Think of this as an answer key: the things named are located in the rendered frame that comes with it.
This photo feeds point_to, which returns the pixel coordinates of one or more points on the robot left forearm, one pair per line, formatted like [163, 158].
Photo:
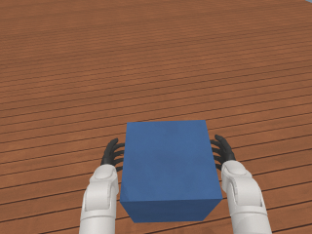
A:
[99, 204]

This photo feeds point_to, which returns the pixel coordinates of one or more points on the right robot hand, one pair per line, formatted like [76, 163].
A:
[225, 151]

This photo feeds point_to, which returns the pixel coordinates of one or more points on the left robot hand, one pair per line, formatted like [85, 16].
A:
[109, 154]

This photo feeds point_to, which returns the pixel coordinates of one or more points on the robot right forearm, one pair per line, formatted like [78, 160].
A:
[245, 201]

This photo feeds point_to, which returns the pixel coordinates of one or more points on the carton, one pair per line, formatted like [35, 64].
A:
[169, 172]

